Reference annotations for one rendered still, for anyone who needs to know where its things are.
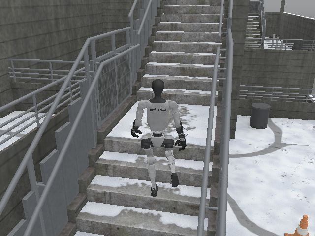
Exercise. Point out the stairs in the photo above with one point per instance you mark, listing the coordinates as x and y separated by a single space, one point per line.
119 197
184 52
253 31

